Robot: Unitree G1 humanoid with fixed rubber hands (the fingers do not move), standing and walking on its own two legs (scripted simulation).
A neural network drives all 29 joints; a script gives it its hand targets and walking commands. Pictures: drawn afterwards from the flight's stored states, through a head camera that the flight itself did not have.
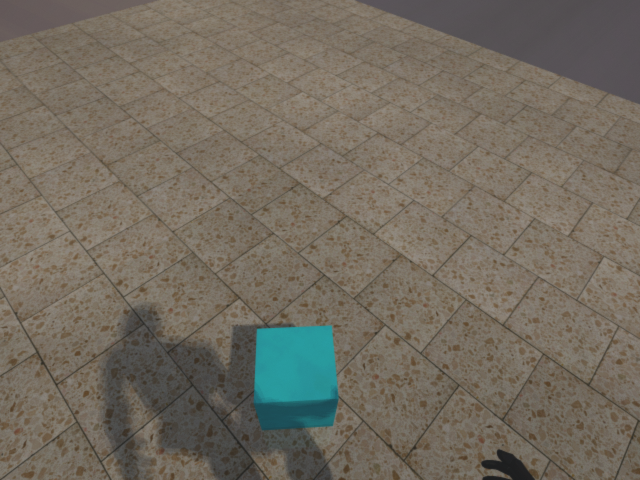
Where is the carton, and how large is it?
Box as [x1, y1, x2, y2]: [254, 325, 338, 429]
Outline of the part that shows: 331,325 257,329 254,405 262,429 332,425 338,397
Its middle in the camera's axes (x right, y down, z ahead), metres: -0.06 +0.42 +1.11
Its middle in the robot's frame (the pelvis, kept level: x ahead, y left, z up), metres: +0.48 +0.09 -0.65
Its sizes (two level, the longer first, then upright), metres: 0.210 0.200 0.250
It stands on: the floor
